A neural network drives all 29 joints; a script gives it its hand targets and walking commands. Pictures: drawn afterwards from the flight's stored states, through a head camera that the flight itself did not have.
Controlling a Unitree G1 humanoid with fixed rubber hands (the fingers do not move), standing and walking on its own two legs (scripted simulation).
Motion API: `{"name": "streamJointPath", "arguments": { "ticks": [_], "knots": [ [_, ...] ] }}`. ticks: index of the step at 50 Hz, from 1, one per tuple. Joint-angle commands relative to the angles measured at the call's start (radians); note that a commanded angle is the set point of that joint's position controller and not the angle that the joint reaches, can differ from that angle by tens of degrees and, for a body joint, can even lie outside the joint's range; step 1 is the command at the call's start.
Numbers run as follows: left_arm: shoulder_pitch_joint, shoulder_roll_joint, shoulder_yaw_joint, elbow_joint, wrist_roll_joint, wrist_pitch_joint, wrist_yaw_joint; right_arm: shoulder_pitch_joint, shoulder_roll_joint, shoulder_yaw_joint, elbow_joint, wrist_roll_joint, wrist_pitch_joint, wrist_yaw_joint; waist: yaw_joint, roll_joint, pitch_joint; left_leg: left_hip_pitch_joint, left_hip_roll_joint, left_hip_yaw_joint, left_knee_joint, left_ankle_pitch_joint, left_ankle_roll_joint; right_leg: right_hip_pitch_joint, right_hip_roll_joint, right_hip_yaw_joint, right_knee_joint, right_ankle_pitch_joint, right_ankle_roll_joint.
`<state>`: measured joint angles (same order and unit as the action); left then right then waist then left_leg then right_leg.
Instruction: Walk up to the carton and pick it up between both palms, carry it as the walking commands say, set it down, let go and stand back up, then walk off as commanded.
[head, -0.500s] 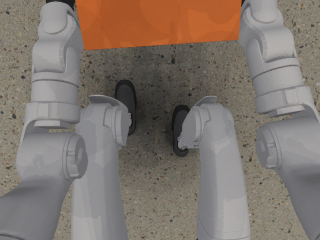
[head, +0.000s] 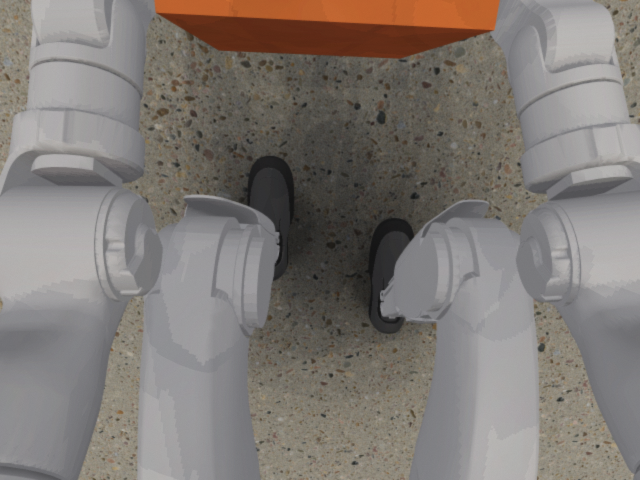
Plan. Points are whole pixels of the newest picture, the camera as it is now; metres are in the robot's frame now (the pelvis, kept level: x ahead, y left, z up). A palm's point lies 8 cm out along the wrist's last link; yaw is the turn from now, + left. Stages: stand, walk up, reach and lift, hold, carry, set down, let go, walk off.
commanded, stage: set down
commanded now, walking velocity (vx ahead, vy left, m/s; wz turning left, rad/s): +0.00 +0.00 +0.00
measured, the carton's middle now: out of the picture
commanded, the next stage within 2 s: none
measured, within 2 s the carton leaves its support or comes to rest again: neither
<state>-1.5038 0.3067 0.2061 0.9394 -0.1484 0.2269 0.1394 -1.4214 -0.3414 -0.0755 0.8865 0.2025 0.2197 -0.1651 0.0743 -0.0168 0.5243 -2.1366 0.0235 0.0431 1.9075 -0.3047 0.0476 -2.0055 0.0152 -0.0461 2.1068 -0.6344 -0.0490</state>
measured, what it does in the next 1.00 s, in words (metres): stands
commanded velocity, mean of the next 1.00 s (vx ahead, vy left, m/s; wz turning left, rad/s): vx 0.00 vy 0.00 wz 0.00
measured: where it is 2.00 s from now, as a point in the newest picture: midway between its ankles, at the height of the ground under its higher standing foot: (330, 268)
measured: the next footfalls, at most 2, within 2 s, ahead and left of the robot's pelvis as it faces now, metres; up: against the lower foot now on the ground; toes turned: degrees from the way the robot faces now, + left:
none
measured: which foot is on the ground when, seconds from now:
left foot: down 0.00-1.00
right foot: down 0.00-1.00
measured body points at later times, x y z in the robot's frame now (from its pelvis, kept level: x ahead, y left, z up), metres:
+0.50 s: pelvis +0.01 +0.00 -0.03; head +0.39 +0.01 +0.19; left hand +0.58 +0.20 -0.20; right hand +0.58 -0.13 -0.23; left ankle +0.19 +0.11 -0.38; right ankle +0.10 -0.10 -0.38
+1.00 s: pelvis +0.01 +0.00 -0.04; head +0.40 +0.00 +0.18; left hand +0.58 +0.20 -0.22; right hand +0.58 -0.13 -0.24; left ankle +0.19 +0.11 -0.38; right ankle +0.10 -0.10 -0.38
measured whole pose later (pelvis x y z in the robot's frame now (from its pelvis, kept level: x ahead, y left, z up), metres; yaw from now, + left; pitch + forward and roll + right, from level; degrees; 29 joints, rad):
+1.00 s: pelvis +0.01 +0.00 -0.04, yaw -2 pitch +32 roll +0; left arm -1.60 0.36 0.21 1.13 -0.15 0.17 0.08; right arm -1.48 -0.35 -0.06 0.96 0.18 0.24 -0.11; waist 0.07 0.00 0.52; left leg -2.27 0.04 0.04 2.05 -0.34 0.05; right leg -2.14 0.05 -0.05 2.23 -0.66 -0.04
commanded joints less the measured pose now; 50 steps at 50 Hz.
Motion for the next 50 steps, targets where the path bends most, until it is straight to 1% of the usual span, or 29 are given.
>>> {"name": "streamJointPath", "arguments": {
  "ticks": [1,3,5,7,8,10,14,15,18,20,21,22,24,26,27,28,34,36,37,38,39,40,41,42,44,45,46,49,50],
  "knots": [
    [-0.506,-0.965,-0.255,-0.119,-0.086,-0.005,-0.249,-0.872,0.871,0.326,-0.314,-0.01,-0.054,0.286,0.011,-0.085,-1.88,0.992,-0.09,-0.064,0.081,0.149,-0.009,0.286,0.092,0.039,-0.179,0.155,0.003],
    [-0.507,-0.988,-0.264,-0.123,-0.101,0.003,-0.253,-0.908,0.847,0.33,-0.367,-0.003,-0.054,0.299,-0.003,-0.09,-1.924,1.03,-0.089,-0.078,0.103,0.175,-0.006,0.261,0.092,0.027,-0.149,0.164,0.003],
    [-0.509,-0.989,-0.273,-0.149,-0.109,0.005,-0.251,-0.934,0.846,0.354,-0.42,0.017,-0.053,0.304,0.0,-0.103,-1.977,1.053,-0.087,-0.088,0.119,0.221,0.002,0.261,0.09,0.022,-0.127,0.2,0.006],
    [-0.514,-0.995,-0.276,-0.14,-0.115,0.012,-0.25,-0.954,0.82,0.347,-0.414,0.018,-0.053,0.306,-0.013,-0.086,-1.972,1.062,-0.086,-0.097,0.132,0.209,0.0,0.236,0.086,0.022,-0.11,0.187,0.002],
    [-0.509,-1.01,-0.276,-0.135,-0.115,0.015,-0.249,-0.951,0.819,0.35,-0.436,0.021,-0.056,0.305,-0.01,-0.087,-1.997,1.07,-0.086,-0.096,0.142,0.224,-0.001,0.245,0.086,0.019,-0.103,0.203,0.003],
    [-0.487,-1.031,-0.269,-0.128,-0.115,0.016,-0.254,-0.927,0.812,0.337,-0.402,0.015,-0.056,0.311,-0.005,-0.068,-1.933,1.024,-0.086,-0.092,0.143,0.225,-0.005,0.217,0.084,0.021,-0.097,0.198,-0.002],
    [-0.465,-1.033,-0.25,-0.107,-0.118,0.007,-0.268,-0.855,0.86,0.332,-0.352,-0.011,-0.049,0.327,-0.033,-0.122,-1.874,0.988,-0.087,-0.087,0.161,0.255,0.001,0.193,0.087,0.01,-0.098,0.215,0.007],
    [-0.441,-1.043,-0.248,-0.073,-0.106,0.01,-0.274,-0.843,0.868,0.329,-0.349,-0.013,-0.05,0.331,-0.028,-0.124,-1.845,0.97,-0.086,-0.085,0.16,0.251,0.001,0.179,0.088,0.01,-0.095,0.216,0.008],
    [-0.426,-1.044,-0.244,-0.057,-0.104,0.006,-0.289,-0.837,0.874,0.33,-0.363,-0.01,-0.053,0.333,-0.014,-0.122,-1.817,0.932,-0.082,-0.072,0.167,0.252,0.002,0.188,0.089,0.016,-0.097,0.216,0.006],
    [-0.433,-1.027,-0.227,-0.065,-0.095,-0.004,-0.295,-0.815,0.899,0.336,-0.341,-0.006,-0.051,0.336,0.001,-0.135,-1.801,0.907,-0.079,-0.055,0.178,0.274,0.003,0.198,0.091,0.021,-0.104,0.229,0.011],
    [-0.427,-1.024,-0.226,-0.059,-0.102,-0.005,-0.301,-0.813,0.892,0.333,-0.342,-0.013,-0.052,0.333,-0.012,-0.145,-1.802,0.893,-0.078,-0.054,0.184,0.278,0.002,0.215,0.091,0.023,-0.107,0.236,0.01],
    [-0.428,-1.017,-0.227,-0.078,-0.104,-0.01,-0.304,-0.812,0.901,0.338,-0.344,-0.007,-0.053,0.329,0.005,-0.14,-1.809,0.873,-0.077,-0.042,0.186,0.286,0.0,0.239,0.092,0.027,-0.106,0.253,0.011],
    [-0.431,-1.005,-0.225,-0.076,-0.105,-0.019,-0.305,-0.811,0.91,0.347,-0.347,-0.003,-0.055,0.328,0.011,-0.15,-1.814,0.87,-0.078,-0.04,0.194,0.303,0.001,0.249,0.094,0.028,-0.1,0.273,0.015],
    [-0.442,-0.988,-0.223,-0.077,-0.107,-0.024,-0.306,-0.796,0.906,0.343,-0.322,-0.004,-0.056,0.328,0.01,-0.143,-1.775,0.855,-0.075,-0.04,0.192,0.296,0.002,0.236,0.092,0.032,-0.1,0.268,0.015],
    [-0.426,-1.0,-0.224,-0.047,-0.105,-0.021,-0.308,-0.808,0.895,0.337,-0.326,-0.011,-0.059,0.326,0.008,-0.14,-1.753,0.855,-0.076,-0.045,0.192,0.293,0.001,0.22,0.092,0.034,-0.1,0.26,0.012],
    [-0.433,-1.001,-0.221,-0.043,-0.106,-0.024,-0.308,-0.798,0.9,0.334,-0.308,-0.014,-0.059,0.327,-0.001,-0.137,-1.735,0.842,-0.077,-0.044,0.194,0.279,0.003,0.214,0.094,0.034,-0.105,0.247,0.012],
    [-0.435,-0.987,-0.215,-0.04,-0.113,-0.046,-0.305,-0.788,0.902,0.333,-0.284,-0.007,-0.071,0.331,0.013,-0.132,-1.701,0.841,-0.074,-0.044,0.2,0.295,0.0,0.196,0.091,0.037,-0.094,0.253,0.012],
    [-0.417,-0.999,-0.216,0.003,-0.11,-0.046,-0.306,-0.788,0.879,0.327,-0.282,-0.018,-0.077,0.326,0.002,-0.129,-1.663,0.825,-0.074,-0.045,0.204,0.284,0.0,0.176,0.09,0.041,-0.096,0.239,0.009],
    [-0.43,-0.992,-0.221,-0.008,-0.116,-0.049,-0.304,-0.797,0.876,0.328,-0.296,-0.014,-0.08,0.325,-0.005,-0.135,-1.671,0.834,-0.072,-0.051,0.204,0.284,-0.001,0.181,0.091,0.034,-0.091,0.239,0.011],
    [-0.451,-0.983,-0.217,-0.035,-0.123,-0.058,-0.302,-0.789,0.884,0.326,-0.289,-0.015,-0.081,0.325,-0.004,-0.134,-1.673,0.834,-0.072,-0.05,0.205,0.293,-0.001,0.187,0.092,0.038,-0.09,0.252,0.011],
    [-0.428,-0.981,-0.214,-0.006,-0.114,-0.056,-0.301,-0.794,0.884,0.333,-0.279,-0.008,-0.084,0.322,0.01,-0.133,-1.67,0.831,-0.072,-0.048,0.208,0.295,-0.001,0.191,0.092,0.039,-0.091,0.251,0.012],
    [-0.438,-0.979,-0.217,-0.001,-0.117,-0.061,-0.299,-0.773,0.886,0.325,-0.253,-0.013,-0.084,0.325,-0.001,-0.13,-1.643,0.825,-0.072,-0.049,0.208,0.286,-0.002,0.171,0.092,0.038,-0.091,0.246,0.011],
    [-0.436,-0.975,-0.212,0.013,-0.112,-0.061,-0.3,-0.794,0.877,0.331,-0.267,-0.012,-0.088,0.323,0.006,-0.13,-1.63,0.819,-0.07,-0.049,0.205,0.28,-0.001,0.17,0.09,0.04,-0.093,0.241,0.013],
    [-0.438,-0.981,-0.209,0.022,-0.116,-0.06,-0.301,-0.805,0.864,0.324,-0.268,-0.019,-0.089,0.322,-0.004,-0.135,-1.609,0.812,-0.069,-0.053,0.205,0.267,-0.001,0.159,0.091,0.041,-0.094,0.226,0.01],
    [-0.441,-0.964,-0.202,0.016,-0.107,-0.067,-0.299,-0.79,0.878,0.318,-0.251,-0.016,-0.092,0.324,0.01,-0.125,-1.592,0.799,-0.067,-0.047,0.21,0.272,0.0,0.149,0.09,0.048,-0.094,0.23,0.012],
    [-0.44,-0.959,-0.201,0.022,-0.111,-0.07,-0.298,-0.799,0.878,0.325,-0.258,-0.011,-0.093,0.322,0.014,-0.138,-1.597,0.797,-0.067,-0.047,0.211,0.27,0.0,0.168,0.088,0.045,-0.092,0.231,0.014],
    [-0.437,-0.957,-0.199,0.035,-0.107,-0.071,-0.299,-0.779,0.876,0.327,-0.222,-0.018,-0.091,0.321,0.014,-0.143,-1.576,0.777,-0.067,-0.047,0.207,0.261,-0.005,0.172,0.087,0.044,-0.091,0.23,0.016],
    [-0.428,-0.954,-0.194,0.04,-0.107,-0.078,-0.298,-0.791,0.872,0.333,-0.249,-0.016,-0.099,0.319,0.019,-0.15,-1.583,0.778,-0.068,-0.048,0.217,0.284,-0.001,0.175,0.089,0.049,-0.085,0.253,0.016],
    [-0.432,-0.939,-0.186,0.04,-0.109,-0.083,-0.296,-0.795,0.879,0.339,-0.248,-0.009,-0.1,0.316,0.032,-0.152,-1.591,0.778,-0.067,-0.043,0.22,0.286,0.002,0.189,0.09,0.053,-0.088,0.257,0.019]
  ]
}}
